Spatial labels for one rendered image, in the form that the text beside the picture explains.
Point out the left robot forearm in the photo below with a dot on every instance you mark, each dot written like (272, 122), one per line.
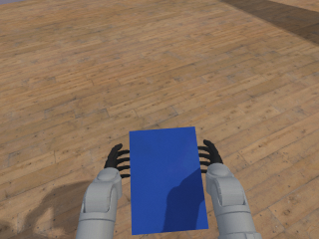
(99, 206)

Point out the robot right hand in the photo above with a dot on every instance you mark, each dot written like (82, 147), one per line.
(213, 155)

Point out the robot left hand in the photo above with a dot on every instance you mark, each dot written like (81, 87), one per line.
(113, 162)

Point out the right robot forearm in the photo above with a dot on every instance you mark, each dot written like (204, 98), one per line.
(230, 205)

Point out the carton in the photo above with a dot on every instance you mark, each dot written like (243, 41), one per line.
(166, 184)

